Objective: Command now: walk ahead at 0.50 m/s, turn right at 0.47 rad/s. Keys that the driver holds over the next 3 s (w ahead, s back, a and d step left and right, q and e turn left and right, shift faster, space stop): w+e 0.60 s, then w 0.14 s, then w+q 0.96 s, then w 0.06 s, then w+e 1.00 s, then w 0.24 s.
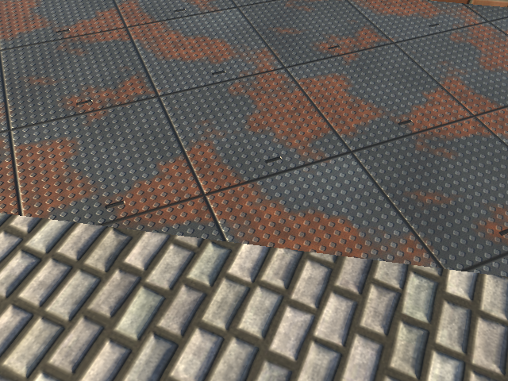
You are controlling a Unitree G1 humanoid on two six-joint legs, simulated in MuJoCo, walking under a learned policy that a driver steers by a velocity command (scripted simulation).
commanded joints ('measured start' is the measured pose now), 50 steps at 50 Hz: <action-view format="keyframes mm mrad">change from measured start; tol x32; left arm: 1 17 10 2 -61 3 -6 -11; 11 -208 22 0 -207 3 -6 -70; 16 472 169 47 10 91 -61 -39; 23 4 -2 -32 -8 76 -110 -57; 39 330 -57 -32 77 134 -105 -92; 50 -124 -56 -66 -17 110 -28 -39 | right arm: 1 -79 -125 -26 -56 -1 -18 -13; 15 219 32 45 29 -179 -14 66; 34 -371 -79 93 -161 -42 31 8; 40 264 -154 42 39 -49 -3 11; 50 0 -114 25 28 -29 -29 47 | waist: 1 38 112 37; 11 -14 130 66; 16 205 -87 -431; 18 231 -26 3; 35 103 -2 58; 39 -65 351 -441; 41 -92 134 -11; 50 9 94 31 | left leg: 1 -9 275 -100 -156 287 145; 9 194 334 4 -88 334 105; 13 191 298 84 292 888 50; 16 -630 -8 -128 911 -386 -25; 18 -842 76 -257 1049 -224 -3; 35 -377 68 -143 178 203 -12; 39 727 406 -716 120 221 436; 41 381 357 -689 -59 -264 253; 50 -162 170 -334 -187 163 253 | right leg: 1 -32 -30 34 -114 156 1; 12 139 88 -192 -430 -44 -114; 14 700 148 -93 -507 219 -207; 16 1377 -189 700 -696 -9 -459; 26 250 13 182 -904 42 -286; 36 636 -72 284 -689 357 -208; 38 372 145 134 -295 290 -75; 39 47 283 65 3 -359 -3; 41 -205 154 81 207 -298 -59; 50 243 33 -82 -389 -28 28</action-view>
